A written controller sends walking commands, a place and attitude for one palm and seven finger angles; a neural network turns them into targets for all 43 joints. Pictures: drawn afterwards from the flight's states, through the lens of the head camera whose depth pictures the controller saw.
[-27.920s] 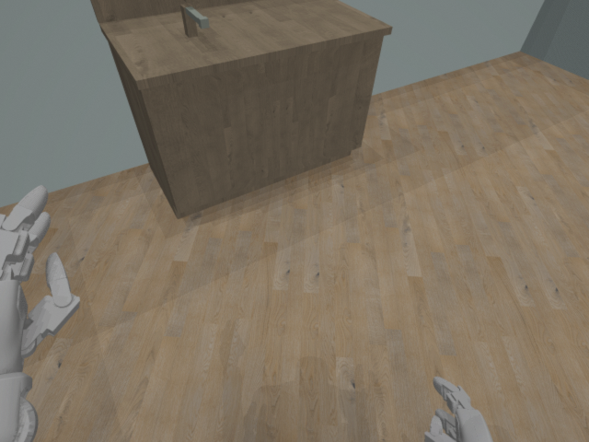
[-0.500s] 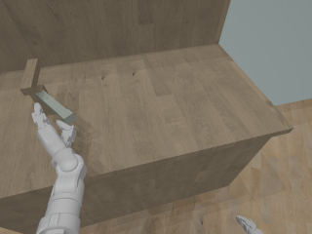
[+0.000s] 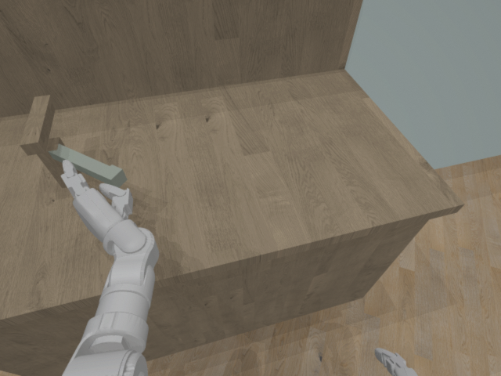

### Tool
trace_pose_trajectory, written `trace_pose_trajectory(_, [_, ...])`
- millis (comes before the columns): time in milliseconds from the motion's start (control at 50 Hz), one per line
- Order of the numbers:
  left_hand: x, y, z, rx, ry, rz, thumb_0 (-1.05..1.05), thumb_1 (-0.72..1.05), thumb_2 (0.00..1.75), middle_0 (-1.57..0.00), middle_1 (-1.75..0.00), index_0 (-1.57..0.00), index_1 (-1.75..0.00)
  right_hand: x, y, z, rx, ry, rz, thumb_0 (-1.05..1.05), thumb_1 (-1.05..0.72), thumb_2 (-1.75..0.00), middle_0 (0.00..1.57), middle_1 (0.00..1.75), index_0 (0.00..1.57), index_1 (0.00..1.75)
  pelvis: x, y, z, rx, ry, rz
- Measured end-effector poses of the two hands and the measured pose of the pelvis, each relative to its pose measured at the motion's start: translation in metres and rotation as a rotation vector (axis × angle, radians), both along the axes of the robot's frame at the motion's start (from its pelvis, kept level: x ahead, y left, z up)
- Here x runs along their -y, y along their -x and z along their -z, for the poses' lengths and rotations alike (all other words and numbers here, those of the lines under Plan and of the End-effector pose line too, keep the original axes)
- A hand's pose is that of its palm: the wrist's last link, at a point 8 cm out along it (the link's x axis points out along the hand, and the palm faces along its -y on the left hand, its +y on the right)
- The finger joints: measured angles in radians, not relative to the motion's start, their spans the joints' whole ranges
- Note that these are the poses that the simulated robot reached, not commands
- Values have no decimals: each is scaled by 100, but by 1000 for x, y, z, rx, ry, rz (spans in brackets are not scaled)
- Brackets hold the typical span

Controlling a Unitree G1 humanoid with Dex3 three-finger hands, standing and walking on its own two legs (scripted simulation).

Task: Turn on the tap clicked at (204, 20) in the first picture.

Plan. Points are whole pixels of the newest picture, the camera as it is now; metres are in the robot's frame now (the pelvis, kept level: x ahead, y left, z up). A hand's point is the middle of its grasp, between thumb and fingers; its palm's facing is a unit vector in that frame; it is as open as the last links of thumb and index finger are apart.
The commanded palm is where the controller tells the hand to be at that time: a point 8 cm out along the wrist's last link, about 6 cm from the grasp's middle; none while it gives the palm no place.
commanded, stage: push the lever round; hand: left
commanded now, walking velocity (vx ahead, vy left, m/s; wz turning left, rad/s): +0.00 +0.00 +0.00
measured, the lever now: (114, 177) +0.42 +0.26 +0.07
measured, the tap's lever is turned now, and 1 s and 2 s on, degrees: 48 80 80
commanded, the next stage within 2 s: lift the hand up off the lever in 0.82 s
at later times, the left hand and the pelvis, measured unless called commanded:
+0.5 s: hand (140, 182) +0.42 +0.21 +0.06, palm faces +0.81 -0.57 -0.08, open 7.6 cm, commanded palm +0.38 +0.22 +0.06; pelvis +0.00 +0.00 +0.00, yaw +0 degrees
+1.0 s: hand (154, 161) +0.47 +0.20 +0.07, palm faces +0.82 -0.57 -0.11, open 8.1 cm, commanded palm +0.41 +0.21 +0.07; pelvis +0.01 -0.01 -0.01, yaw -1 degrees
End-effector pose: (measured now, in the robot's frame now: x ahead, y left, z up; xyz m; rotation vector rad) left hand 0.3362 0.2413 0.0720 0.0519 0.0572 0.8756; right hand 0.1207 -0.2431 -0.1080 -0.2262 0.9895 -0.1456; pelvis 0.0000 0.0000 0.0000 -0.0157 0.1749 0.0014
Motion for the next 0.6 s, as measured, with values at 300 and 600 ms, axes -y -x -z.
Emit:
trace_pose_trajectory(300, [11,-20,1,-16,21,-60,0,93,91,-15,-15,-15,-15,3,22,8,-71,-12,14,1,-90,-90,20,30,20,30,1,-1,2,-27,1,2])
trace_pose_trajectory(600, [21,-42,2,-36,18,-88,0,93,91,-15,-15,-14,-14,2,36,15,-112,-16,6,1,-90,-90,20,29,20,30,1,3,7,-59,5,-4])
